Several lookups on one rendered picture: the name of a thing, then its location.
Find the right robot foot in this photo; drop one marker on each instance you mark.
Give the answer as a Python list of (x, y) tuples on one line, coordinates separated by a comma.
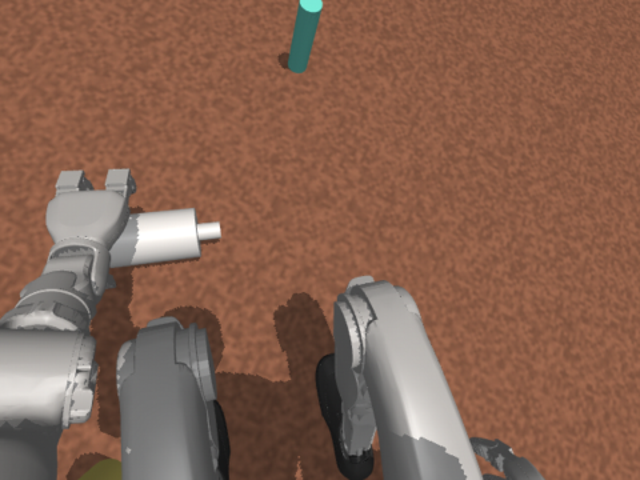
[(352, 467)]

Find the right robot hand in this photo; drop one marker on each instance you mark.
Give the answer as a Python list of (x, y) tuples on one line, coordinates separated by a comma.
[(503, 459)]

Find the left robot foot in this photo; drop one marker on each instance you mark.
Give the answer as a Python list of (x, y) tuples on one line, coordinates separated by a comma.
[(223, 441)]

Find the left robot hand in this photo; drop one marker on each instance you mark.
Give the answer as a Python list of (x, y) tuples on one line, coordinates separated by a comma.
[(79, 211)]

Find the left robot arm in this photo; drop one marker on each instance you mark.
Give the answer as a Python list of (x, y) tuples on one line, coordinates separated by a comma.
[(47, 370)]

